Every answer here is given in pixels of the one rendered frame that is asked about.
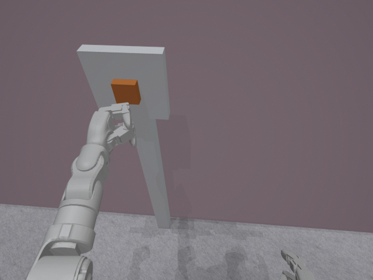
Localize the button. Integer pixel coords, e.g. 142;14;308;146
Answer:
111;79;141;105

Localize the left robot upper arm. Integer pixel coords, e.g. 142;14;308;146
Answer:
28;255;93;280

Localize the panel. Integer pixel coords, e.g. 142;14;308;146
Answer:
76;44;171;229

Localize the left robot forearm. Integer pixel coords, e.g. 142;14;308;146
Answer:
25;144;110;280

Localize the right robot hand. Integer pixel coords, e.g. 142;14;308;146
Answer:
280;249;316;280

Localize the left robot hand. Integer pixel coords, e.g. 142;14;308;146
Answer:
86;102;136;155

